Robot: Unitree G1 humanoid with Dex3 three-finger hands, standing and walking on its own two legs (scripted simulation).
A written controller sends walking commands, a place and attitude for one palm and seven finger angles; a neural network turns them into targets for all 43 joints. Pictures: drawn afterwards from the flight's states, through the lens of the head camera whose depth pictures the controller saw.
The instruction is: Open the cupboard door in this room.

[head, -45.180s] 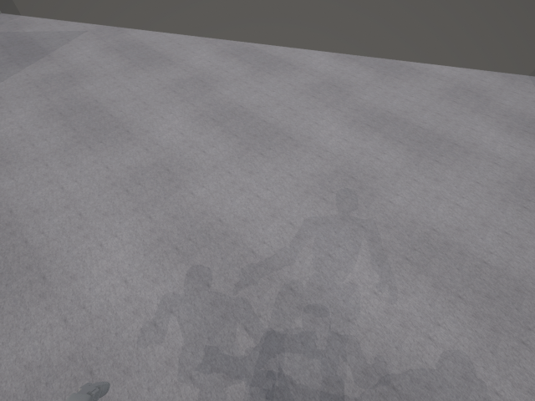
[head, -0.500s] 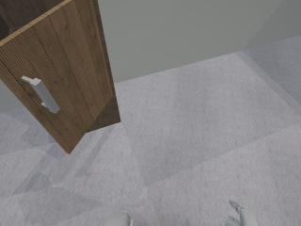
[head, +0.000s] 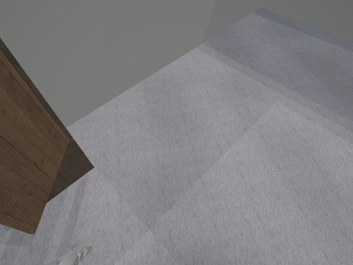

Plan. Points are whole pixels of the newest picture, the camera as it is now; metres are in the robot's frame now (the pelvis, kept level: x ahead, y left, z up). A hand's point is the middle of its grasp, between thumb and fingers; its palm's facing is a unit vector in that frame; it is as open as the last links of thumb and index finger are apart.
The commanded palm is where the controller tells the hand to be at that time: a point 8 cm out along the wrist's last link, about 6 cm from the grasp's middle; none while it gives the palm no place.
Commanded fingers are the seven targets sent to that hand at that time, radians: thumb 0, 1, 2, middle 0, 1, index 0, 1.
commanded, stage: walk to a spot facing it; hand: left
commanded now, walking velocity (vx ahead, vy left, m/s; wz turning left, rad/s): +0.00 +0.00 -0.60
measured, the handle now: out of the picture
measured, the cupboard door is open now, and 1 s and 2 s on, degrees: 44 44 44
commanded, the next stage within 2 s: turn to face it in 1.64 s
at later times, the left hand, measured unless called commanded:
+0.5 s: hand out of the picture +0.13 +0.22 -0.17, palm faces -0.19 -0.97 -0.17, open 7.4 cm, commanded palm none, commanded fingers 0.00 0.90 0.90 -0.20 -0.30 -0.20 -0.30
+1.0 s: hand (186, 154) +0.46 -0.01 -0.16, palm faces -0.59 -0.79 -0.18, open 7.4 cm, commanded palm none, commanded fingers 0.00 0.90 0.90 -0.20 -0.30 -0.20 -0.30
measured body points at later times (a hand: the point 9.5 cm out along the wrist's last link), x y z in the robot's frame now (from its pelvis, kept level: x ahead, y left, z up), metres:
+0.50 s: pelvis +0.07 +0.03 +0.00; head +0.11 +0.04 +0.45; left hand +0.14 +0.27 -0.16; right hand +0.12 -0.25 -0.11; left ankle +0.10 +0.12 -0.73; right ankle -0.01 -0.10 -0.70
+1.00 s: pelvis +0.23 -0.07 -0.02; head +0.27 -0.10 +0.43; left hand +0.49 +0.03 -0.14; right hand +0.00 -0.16 -0.15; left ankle +0.13 +0.12 -0.67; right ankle +0.27 -0.12 -0.73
